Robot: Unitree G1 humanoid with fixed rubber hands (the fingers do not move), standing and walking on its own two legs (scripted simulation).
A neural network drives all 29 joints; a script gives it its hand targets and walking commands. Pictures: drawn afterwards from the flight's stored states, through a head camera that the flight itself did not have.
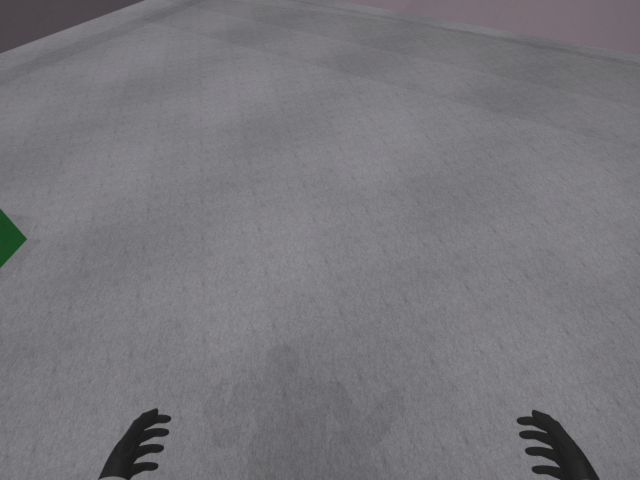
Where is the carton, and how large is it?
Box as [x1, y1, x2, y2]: [0, 209, 26, 267]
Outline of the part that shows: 0,209 0,267 26,239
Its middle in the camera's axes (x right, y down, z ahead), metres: -1.39 -0.05 +1.53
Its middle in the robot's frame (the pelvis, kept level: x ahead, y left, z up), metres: +1.10 +1.45 -0.60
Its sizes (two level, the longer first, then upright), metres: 0.224 0.173 0.289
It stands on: the floor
